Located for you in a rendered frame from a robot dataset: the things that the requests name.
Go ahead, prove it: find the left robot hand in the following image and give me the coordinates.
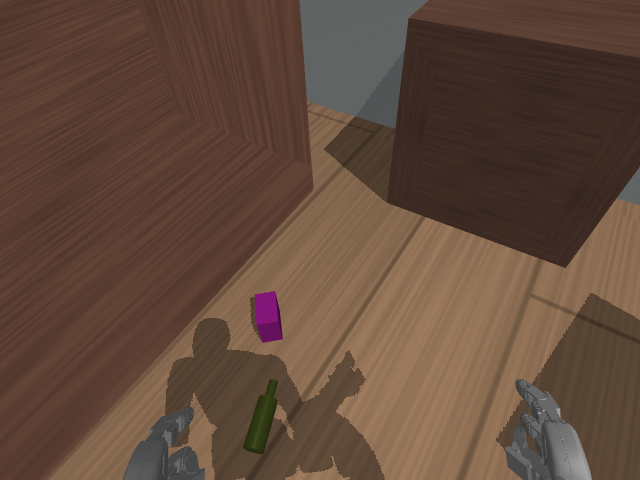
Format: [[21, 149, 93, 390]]
[[122, 407, 205, 480]]

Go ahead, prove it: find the right robot hand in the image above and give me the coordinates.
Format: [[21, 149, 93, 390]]
[[505, 379, 592, 480]]

